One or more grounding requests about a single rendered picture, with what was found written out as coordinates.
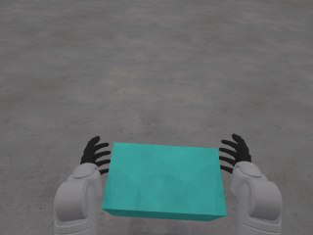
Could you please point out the robot right hand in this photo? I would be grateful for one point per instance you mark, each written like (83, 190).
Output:
(242, 154)

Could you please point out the carton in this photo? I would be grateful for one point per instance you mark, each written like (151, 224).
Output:
(166, 182)

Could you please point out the robot left forearm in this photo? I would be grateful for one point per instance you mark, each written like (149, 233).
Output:
(75, 203)

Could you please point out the robot right forearm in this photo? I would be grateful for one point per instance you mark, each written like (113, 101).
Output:
(260, 203)

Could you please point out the robot left hand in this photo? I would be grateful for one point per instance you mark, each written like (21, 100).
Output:
(89, 156)

